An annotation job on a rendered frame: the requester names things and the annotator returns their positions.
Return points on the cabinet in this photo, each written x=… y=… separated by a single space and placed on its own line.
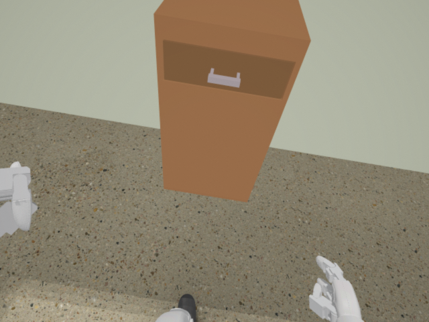
x=214 y=141

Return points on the left robot foot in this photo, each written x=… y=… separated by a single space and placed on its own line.
x=187 y=303

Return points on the handle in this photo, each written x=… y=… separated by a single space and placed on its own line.
x=224 y=80

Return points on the robot left hand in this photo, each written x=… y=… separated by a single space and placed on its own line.
x=16 y=214

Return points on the left robot shin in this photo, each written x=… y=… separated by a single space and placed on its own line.
x=178 y=309

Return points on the drawer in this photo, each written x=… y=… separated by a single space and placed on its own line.
x=260 y=75

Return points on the robot right hand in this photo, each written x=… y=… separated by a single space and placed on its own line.
x=340 y=298

